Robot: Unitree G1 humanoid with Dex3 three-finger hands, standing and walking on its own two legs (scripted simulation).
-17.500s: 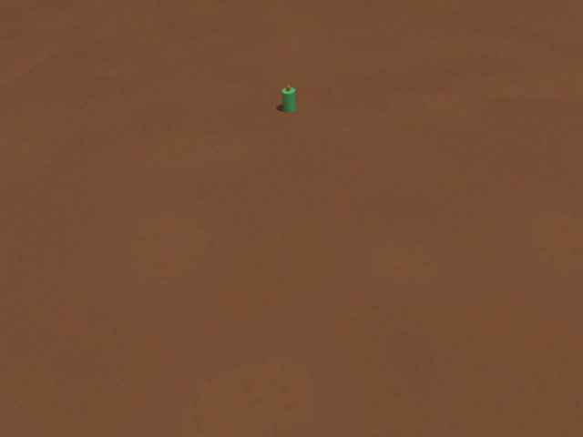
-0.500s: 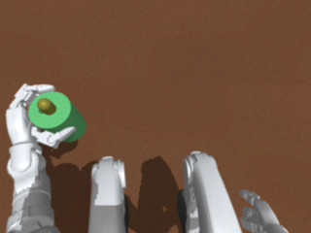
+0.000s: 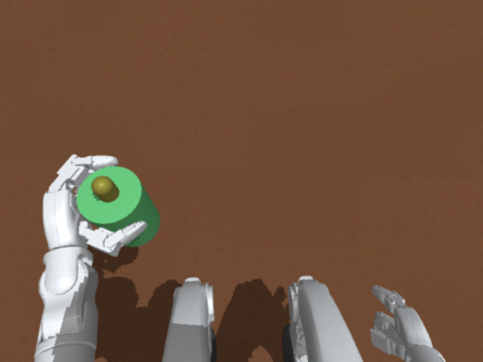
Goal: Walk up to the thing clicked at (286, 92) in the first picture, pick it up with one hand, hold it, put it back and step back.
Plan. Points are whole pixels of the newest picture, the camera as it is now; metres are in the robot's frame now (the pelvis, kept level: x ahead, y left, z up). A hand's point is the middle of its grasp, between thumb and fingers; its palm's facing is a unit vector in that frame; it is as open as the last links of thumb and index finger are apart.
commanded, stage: lift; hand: left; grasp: from the side
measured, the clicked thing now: (120, 205) +0.37 +0.21 +0.00
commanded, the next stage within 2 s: hold in 1.32 s
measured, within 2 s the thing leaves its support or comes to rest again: neither
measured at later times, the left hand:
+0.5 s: hand (83, 168) +0.36 +0.21 +0.14, palm faces +0.21 -0.98 -0.05, open 11.7 cm
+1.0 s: hand (79, 138) +0.37 +0.19 +0.19, palm faces +0.21 -0.98 -0.04, open 11.7 cm
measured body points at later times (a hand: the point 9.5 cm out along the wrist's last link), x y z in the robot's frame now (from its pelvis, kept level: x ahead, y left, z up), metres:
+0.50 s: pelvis +0.02 +0.00 +0.11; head +0.12 +0.02 +0.55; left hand +0.35 +0.26 +0.14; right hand +0.17 -0.24 +0.00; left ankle +0.06 +0.13 -0.52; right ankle +0.05 -0.13 -0.52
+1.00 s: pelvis +0.04 -0.01 +0.15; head +0.11 +0.00 +0.60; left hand +0.35 +0.24 +0.19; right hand +0.19 -0.24 +0.04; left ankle +0.06 +0.13 -0.52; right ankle +0.05 -0.13 -0.52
